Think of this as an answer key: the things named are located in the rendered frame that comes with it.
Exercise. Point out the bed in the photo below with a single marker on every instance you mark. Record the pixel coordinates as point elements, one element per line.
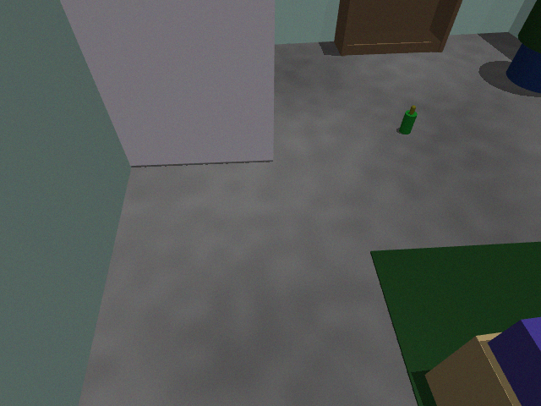
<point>497,369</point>

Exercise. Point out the potted plant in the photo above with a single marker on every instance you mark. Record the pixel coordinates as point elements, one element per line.
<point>525,68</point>

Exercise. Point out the bookshelf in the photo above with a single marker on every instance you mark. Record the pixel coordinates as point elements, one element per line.
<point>394,26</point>

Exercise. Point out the bottle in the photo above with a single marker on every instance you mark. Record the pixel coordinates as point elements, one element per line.
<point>408,121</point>

